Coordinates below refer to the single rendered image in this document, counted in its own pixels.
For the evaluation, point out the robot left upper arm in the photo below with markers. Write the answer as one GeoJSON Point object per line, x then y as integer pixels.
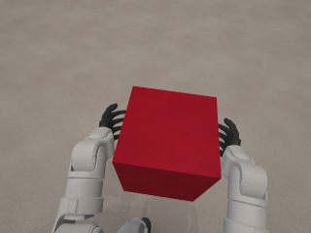
{"type": "Point", "coordinates": [78, 228]}

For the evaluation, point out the left robot forearm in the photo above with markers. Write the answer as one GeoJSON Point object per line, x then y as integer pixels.
{"type": "Point", "coordinates": [83, 194]}

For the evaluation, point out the left robot foot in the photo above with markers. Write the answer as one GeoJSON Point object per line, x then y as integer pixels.
{"type": "Point", "coordinates": [148, 223]}

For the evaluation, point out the robot left thigh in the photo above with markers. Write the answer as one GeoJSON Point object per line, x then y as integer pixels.
{"type": "Point", "coordinates": [134, 226]}

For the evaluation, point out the right robot forearm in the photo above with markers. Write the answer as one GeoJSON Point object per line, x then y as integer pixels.
{"type": "Point", "coordinates": [248, 188]}

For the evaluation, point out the robot right hand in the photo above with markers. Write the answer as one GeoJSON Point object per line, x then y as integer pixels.
{"type": "Point", "coordinates": [232, 138]}

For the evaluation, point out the robot left hand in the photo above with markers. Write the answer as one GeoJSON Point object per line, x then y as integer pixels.
{"type": "Point", "coordinates": [108, 121]}

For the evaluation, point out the carton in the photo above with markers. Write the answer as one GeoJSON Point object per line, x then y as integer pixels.
{"type": "Point", "coordinates": [169, 144]}

